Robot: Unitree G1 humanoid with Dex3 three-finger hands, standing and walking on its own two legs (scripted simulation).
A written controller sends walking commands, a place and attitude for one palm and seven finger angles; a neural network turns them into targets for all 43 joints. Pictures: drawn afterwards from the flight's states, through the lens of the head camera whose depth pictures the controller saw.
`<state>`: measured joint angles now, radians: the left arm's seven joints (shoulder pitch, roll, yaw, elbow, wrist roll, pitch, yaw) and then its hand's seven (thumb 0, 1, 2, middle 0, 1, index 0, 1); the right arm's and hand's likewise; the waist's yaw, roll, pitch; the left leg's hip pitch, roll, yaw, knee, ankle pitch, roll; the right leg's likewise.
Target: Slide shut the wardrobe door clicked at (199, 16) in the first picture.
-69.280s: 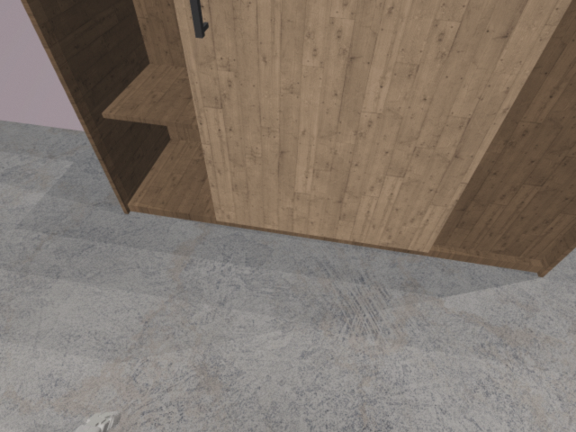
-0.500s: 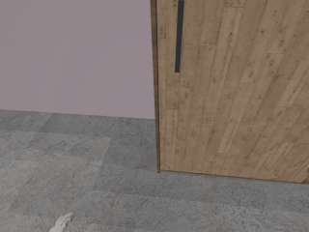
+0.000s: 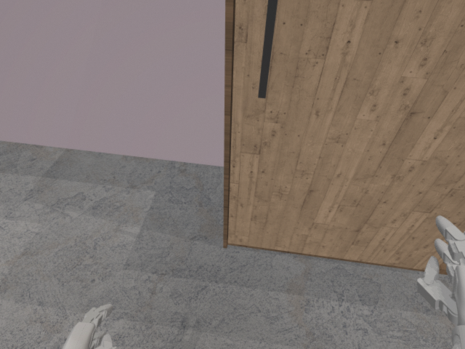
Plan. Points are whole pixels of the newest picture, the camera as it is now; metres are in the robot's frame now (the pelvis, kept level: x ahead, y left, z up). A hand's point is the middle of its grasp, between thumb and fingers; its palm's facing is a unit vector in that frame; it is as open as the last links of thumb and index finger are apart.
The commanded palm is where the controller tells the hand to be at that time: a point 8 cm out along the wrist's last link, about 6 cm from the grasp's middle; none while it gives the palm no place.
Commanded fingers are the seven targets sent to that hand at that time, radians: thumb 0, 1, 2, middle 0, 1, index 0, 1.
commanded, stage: let the arm hang, fingers relaxed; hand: right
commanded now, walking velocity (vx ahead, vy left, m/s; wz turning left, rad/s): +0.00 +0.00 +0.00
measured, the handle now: (268, 43) +0.69 -0.03 +0.23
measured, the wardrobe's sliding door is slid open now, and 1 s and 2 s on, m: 0.00 0.00 0.00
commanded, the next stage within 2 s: look to check the result in 1.02 s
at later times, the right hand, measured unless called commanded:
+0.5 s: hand out of the picture +0.01 -0.21 -0.15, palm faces -0.01 +0.96 -0.28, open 7.2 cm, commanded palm none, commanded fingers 0.00 -0.90 -0.90 0.20 0.30 0.20 0.30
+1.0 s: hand out of the picture +0.06 -0.17 -0.16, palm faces -0.02 +0.98 -0.21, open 7.3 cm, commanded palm none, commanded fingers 0.00 -0.90 -0.90 0.20 0.30 0.20 0.30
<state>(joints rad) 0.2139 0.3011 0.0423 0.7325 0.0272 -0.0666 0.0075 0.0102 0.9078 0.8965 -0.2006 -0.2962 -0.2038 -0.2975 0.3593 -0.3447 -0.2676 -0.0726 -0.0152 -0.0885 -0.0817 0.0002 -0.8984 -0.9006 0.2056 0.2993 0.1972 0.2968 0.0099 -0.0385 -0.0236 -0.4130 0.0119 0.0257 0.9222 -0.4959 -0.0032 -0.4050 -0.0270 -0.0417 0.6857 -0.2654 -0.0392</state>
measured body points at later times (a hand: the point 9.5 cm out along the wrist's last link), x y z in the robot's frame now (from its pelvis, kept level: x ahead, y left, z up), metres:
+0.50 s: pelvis +0.00 +0.01 +0.02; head +0.04 +0.01 +0.47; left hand +0.03 +0.24 -0.14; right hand +0.01 -0.26 -0.13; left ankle +0.02 +0.15 -0.72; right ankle +0.06 -0.10 -0.72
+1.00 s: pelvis +0.02 +0.01 +0.02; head +0.04 +0.00 +0.47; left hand +0.05 +0.24 -0.14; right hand +0.06 -0.23 -0.14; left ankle +0.02 +0.15 -0.72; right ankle +0.06 -0.10 -0.72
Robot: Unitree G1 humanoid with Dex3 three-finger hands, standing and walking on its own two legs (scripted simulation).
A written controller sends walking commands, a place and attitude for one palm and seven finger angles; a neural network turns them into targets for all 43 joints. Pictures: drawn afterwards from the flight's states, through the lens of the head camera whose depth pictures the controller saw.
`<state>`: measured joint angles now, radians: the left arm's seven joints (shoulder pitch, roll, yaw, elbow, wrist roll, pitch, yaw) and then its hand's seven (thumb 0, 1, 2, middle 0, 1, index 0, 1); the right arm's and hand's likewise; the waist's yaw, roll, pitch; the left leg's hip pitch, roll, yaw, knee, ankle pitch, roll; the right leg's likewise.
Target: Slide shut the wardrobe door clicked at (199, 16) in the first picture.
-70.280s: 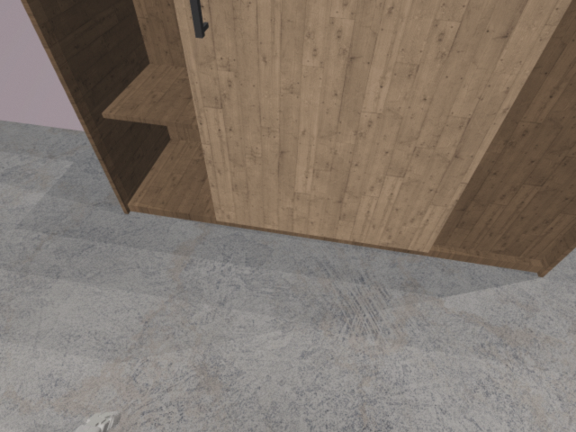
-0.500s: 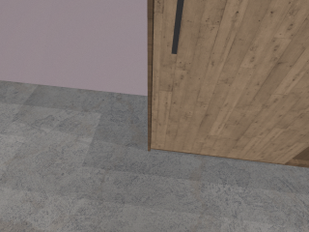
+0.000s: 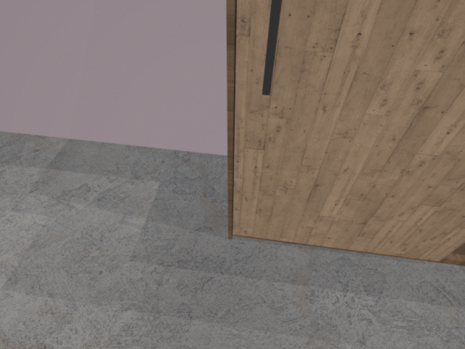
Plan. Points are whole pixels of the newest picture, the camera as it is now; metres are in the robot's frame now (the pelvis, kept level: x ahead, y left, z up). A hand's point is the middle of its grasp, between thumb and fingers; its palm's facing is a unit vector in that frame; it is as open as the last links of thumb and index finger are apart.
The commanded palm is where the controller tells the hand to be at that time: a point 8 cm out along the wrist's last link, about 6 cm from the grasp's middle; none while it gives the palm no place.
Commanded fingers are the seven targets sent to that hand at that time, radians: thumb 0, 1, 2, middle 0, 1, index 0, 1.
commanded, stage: let the arm hang, fingers relaxed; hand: right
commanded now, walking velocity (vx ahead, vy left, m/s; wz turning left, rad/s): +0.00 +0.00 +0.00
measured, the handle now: (272, 37) +0.67 -0.03 +0.21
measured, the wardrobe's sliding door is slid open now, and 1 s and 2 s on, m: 0.00 0.00 0.00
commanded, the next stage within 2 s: look to check the result in 0.02 s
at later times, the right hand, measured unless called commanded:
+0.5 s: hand out of the picture +0.02 -0.18 -0.18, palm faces -0.01 +0.98 -0.21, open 7.4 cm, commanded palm none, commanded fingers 0.00 -0.90 -0.90 0.20 0.30 0.20 0.30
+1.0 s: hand out of the picture +0.04 -0.18 -0.18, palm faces -0.01 +0.98 -0.21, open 7.4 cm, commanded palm none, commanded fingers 0.00 -0.90 -0.90 0.20 0.30 0.20 0.30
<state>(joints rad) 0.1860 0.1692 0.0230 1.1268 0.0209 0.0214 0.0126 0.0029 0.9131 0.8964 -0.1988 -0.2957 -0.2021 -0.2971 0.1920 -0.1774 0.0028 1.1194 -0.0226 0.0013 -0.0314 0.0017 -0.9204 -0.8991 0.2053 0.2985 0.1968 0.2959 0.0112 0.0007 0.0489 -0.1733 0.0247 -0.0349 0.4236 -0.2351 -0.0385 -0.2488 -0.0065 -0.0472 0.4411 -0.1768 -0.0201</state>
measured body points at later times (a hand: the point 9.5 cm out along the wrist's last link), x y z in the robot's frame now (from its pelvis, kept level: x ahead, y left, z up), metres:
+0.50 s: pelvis +0.01 +0.00 +0.00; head +0.04 +0.00 +0.45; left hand +0.03 +0.24 -0.16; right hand +0.03 -0.23 -0.16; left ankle +0.00 +0.15 -0.74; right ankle +0.04 -0.10 -0.74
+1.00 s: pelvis +0.02 +0.01 +0.00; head +0.04 +0.00 +0.45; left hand +0.04 +0.24 -0.16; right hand +0.04 -0.23 -0.16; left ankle +0.00 +0.15 -0.74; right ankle +0.04 -0.10 -0.74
